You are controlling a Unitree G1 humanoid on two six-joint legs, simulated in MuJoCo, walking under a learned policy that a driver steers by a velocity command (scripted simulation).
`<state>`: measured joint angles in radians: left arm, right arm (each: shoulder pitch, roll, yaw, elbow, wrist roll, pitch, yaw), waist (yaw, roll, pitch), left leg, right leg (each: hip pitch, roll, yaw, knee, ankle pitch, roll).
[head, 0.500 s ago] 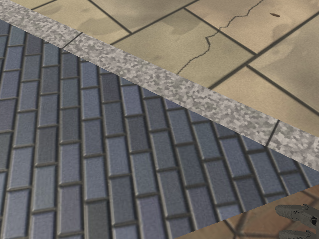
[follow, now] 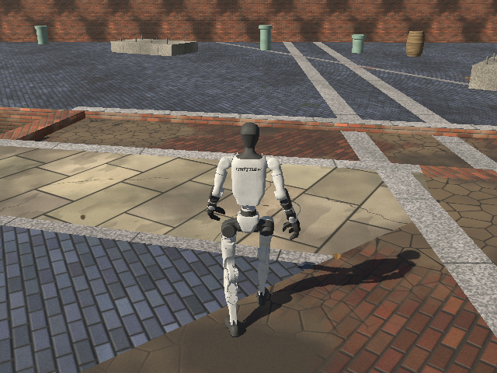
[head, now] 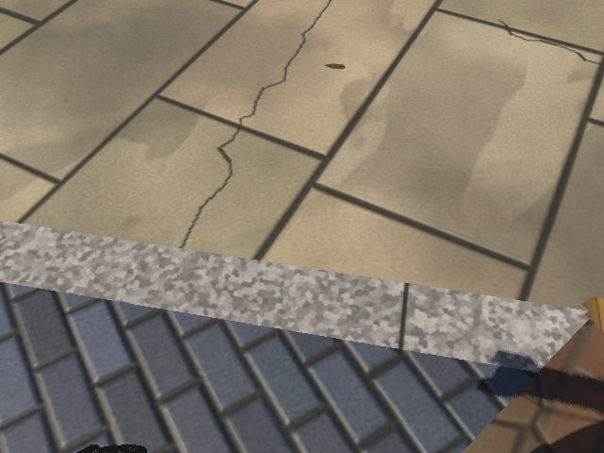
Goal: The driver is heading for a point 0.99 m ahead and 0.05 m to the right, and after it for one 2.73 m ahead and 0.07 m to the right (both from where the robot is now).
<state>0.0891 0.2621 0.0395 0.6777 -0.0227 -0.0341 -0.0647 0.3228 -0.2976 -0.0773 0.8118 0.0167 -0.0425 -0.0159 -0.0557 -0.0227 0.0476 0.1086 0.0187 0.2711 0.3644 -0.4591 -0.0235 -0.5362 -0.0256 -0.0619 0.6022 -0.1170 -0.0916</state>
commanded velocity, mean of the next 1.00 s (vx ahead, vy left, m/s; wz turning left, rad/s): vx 0.50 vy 0.00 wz -0.19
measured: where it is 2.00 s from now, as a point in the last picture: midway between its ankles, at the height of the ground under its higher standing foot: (309, 218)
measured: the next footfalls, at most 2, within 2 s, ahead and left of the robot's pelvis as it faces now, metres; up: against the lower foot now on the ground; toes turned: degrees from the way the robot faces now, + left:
right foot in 0.02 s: +0.17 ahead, -0.09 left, +0.00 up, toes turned -4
left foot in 0.48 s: +0.48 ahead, +0.07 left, +0.00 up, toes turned -17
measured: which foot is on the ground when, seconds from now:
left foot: down 0.00-0.02, up 0.04-0.46, down 0.48-0.96, up 0.98-1.00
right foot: up 0.00-0.00, down 0.02-0.50, up 0.52-0.94, down 0.96-1.00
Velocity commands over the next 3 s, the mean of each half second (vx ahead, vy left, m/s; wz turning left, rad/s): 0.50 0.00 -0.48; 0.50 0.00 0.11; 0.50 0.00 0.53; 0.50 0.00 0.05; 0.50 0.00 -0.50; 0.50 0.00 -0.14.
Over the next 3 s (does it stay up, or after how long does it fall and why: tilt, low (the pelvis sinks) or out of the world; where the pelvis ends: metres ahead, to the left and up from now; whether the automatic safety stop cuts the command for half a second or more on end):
stays up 1.63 -0.08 0.01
